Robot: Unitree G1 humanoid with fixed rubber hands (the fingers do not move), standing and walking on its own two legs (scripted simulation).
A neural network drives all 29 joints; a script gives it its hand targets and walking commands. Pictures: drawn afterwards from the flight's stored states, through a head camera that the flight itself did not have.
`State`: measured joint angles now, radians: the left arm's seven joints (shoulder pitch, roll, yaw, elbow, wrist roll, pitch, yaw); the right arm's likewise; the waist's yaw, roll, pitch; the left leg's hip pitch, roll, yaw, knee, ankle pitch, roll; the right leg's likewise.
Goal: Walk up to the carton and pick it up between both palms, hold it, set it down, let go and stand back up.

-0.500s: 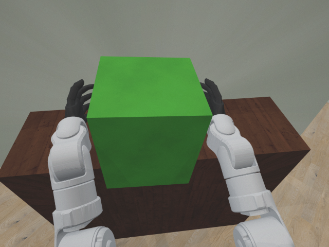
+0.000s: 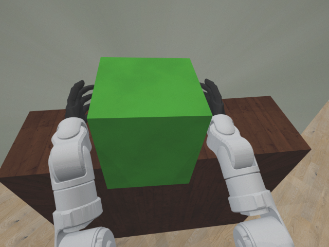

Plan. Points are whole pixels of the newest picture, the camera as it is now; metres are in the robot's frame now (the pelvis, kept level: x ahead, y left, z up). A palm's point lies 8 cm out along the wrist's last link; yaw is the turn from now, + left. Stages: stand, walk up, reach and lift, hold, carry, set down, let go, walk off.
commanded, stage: hold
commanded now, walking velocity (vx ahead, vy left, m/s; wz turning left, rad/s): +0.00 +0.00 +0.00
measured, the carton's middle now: (147, 124) +0.37 +0.02 +0.12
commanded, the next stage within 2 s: none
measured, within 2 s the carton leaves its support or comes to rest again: neither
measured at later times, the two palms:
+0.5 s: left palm (77, 120) +0.34 +0.16 +0.18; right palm (215, 114) +0.35 -0.14 +0.17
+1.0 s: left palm (77, 119) +0.34 +0.16 +0.18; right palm (214, 113) +0.35 -0.14 +0.17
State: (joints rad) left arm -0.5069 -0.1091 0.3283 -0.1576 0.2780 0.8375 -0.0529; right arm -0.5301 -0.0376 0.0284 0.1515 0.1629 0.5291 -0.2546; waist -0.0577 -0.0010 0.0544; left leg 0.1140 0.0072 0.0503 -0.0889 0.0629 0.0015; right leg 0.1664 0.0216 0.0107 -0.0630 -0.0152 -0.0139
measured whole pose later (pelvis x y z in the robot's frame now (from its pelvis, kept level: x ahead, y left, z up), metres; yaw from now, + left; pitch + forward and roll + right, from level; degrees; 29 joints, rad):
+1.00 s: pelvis +0.00 +0.00 +0.00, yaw +0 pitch -5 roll +0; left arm -0.50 -0.11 0.33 -0.16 0.28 0.84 -0.05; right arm -0.53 -0.04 0.03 0.16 0.16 0.53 -0.25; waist -0.05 0.00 0.05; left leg 0.11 0.01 0.05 -0.09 0.06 0.00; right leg 0.16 0.02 0.01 -0.06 -0.02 -0.01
